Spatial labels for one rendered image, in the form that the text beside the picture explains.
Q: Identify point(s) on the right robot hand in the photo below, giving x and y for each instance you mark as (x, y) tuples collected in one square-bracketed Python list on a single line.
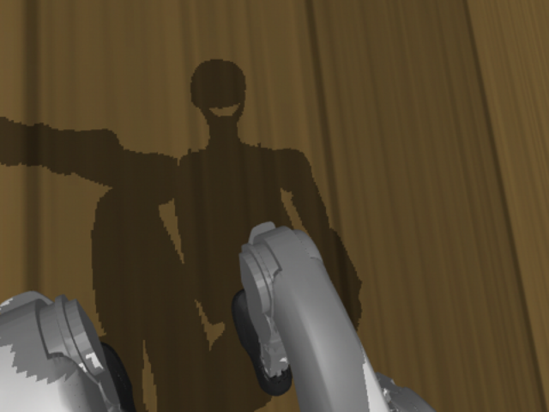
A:
[(402, 399)]

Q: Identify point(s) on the right robot foot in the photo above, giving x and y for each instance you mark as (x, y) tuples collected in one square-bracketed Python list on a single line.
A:
[(248, 337)]

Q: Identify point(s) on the left robot foot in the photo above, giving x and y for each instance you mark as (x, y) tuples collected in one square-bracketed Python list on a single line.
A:
[(120, 378)]

